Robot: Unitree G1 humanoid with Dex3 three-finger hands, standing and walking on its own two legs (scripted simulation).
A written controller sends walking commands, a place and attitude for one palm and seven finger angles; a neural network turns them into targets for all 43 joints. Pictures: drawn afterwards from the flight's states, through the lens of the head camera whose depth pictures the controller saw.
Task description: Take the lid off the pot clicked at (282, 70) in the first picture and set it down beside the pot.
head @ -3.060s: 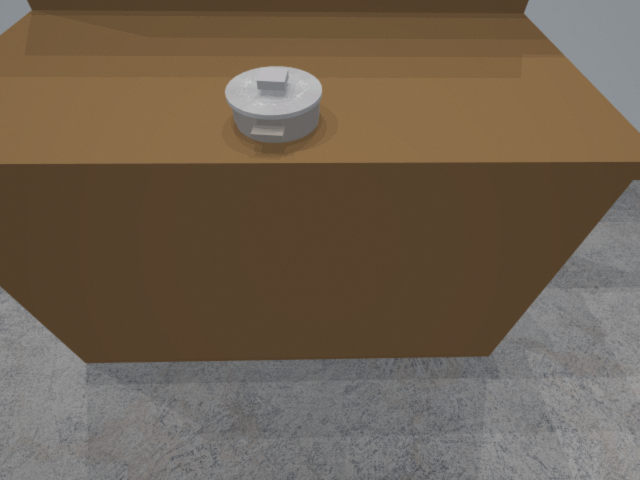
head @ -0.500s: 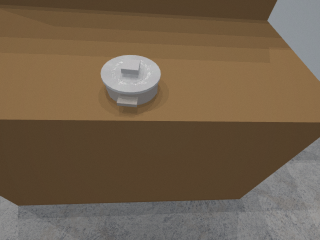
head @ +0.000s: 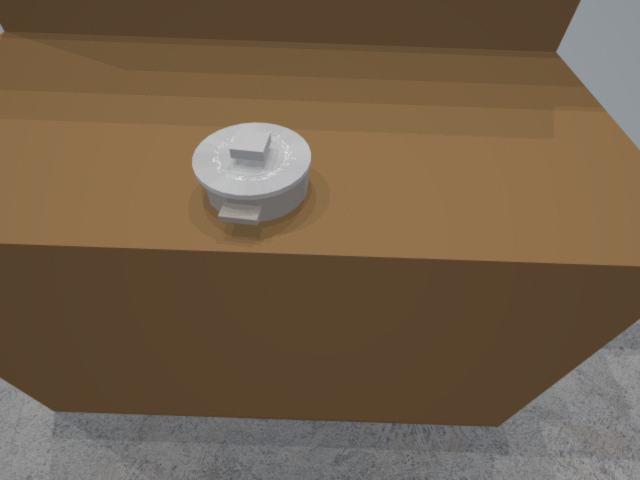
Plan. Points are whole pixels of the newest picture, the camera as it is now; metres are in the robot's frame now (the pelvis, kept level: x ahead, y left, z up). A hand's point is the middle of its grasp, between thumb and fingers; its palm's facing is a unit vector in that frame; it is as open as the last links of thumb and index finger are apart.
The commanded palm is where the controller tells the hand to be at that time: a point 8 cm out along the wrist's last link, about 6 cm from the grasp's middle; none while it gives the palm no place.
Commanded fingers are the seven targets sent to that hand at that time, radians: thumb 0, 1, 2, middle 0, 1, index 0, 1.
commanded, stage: come to a stop and stand still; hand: left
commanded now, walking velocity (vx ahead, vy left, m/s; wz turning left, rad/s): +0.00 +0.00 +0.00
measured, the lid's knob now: (251, 145) +0.51 +0.14 +0.15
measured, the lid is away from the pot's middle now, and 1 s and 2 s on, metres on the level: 0.00 0.00 0.00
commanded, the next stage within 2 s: look again from close up in 0.02 s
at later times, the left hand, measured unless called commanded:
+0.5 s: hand out of the picture -0.02 +0.23 -0.19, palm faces +0.03 -0.98 -0.20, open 7.3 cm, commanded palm none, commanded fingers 0.00 0.90 0.90 -0.20 -0.30 -0.20 -0.30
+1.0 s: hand out of the picture -0.06 +0.24 -0.18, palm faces +0.01 -0.98 -0.18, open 7.3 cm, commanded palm none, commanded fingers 0.00 0.90 0.90 -0.20 -0.30 -0.20 -0.30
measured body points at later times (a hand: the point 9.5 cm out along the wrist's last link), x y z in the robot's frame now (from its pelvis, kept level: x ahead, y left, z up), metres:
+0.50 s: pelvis -0.04 +0.05 -0.01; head -0.04 +0.07 +0.44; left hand -0.02 +0.28 -0.17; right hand +0.02 -0.18 -0.15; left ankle -0.01 +0.14 -0.74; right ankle -0.05 -0.10 -0.74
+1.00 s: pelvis -0.05 +0.07 +0.00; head -0.04 +0.09 +0.45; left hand -0.06 +0.30 -0.17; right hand -0.04 -0.16 -0.15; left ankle -0.01 +0.14 -0.74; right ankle -0.05 -0.10 -0.74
